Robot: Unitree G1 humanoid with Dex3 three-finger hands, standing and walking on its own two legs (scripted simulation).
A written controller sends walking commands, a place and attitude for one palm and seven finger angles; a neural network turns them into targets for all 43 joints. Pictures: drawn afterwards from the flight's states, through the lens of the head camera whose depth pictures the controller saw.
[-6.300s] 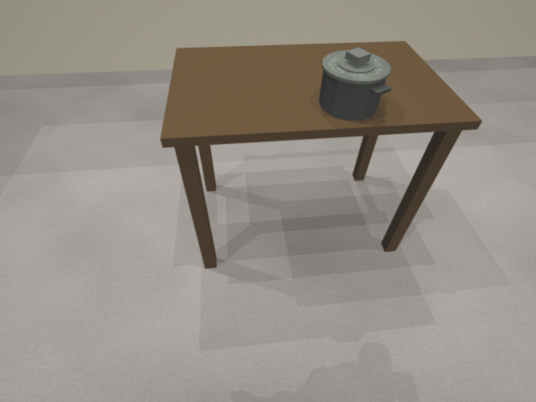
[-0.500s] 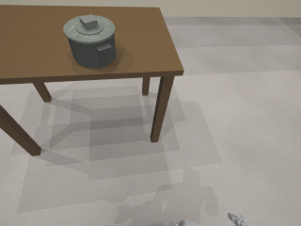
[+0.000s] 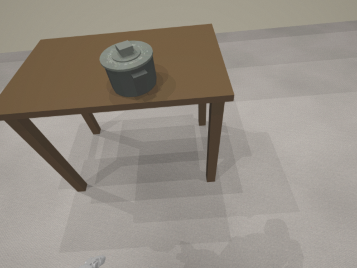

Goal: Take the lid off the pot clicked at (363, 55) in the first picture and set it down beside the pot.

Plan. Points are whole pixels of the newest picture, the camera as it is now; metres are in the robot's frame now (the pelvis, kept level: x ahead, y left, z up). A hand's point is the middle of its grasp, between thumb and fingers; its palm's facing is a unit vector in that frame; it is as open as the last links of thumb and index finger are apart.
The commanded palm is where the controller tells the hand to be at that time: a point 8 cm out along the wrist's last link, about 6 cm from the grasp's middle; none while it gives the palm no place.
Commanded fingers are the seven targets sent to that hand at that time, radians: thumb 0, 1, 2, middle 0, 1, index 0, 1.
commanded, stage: take the last steps up to it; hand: left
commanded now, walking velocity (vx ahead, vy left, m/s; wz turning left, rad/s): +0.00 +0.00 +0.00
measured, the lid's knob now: (124, 47) +0.77 +0.20 +0.10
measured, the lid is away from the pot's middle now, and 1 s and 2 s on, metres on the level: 0.00 0.00 0.00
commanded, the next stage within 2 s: come to a stop and stand still in 0.90 s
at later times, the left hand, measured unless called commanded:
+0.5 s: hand out of the picture -0.06 +0.23 -0.17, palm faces +0.19 -0.96 -0.19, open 7.4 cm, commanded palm none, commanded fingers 0.00 0.90 0.90 -0.20 -0.30 -0.20 -0.30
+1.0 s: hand (113, 191) +0.37 +0.23 -0.16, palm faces +0.02 -0.97 -0.23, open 7.4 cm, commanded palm none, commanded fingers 0.00 0.90 0.90 -0.20 -0.30 -0.20 -0.30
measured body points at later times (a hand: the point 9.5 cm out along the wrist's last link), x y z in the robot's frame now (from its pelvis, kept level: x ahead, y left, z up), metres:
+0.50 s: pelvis +0.06 +0.06 -0.01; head +0.08 +0.07 +0.44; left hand -0.07 +0.28 -0.16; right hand +0.19 -0.16 -0.14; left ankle +0.06 +0.16 -0.74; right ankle -0.01 -0.08 -0.72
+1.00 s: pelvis +0.24 +0.04 -0.02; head +0.27 +0.03 +0.43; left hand +0.36 +0.28 -0.14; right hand +0.14 -0.16 -0.18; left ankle +0.07 +0.16 -0.70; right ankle +0.34 -0.04 -0.74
